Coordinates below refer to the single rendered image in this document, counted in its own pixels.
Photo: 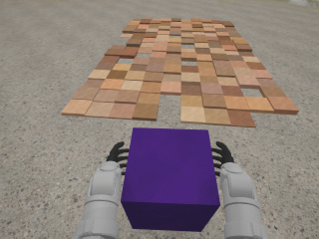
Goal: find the robot right forearm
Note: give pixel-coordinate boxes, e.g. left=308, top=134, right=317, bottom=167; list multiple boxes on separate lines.
left=219, top=162, right=269, bottom=239

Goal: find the robot left forearm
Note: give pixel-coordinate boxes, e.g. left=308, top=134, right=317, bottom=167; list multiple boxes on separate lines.
left=74, top=160, right=122, bottom=239

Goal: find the left robot hand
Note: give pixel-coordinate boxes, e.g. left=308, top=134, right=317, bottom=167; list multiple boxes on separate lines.
left=106, top=141, right=130, bottom=175

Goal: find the carton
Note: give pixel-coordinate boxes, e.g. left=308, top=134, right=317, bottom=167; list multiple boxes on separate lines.
left=121, top=127, right=220, bottom=232

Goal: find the right robot hand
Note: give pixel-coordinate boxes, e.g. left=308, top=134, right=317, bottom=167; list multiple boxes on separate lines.
left=211, top=141, right=234, bottom=176

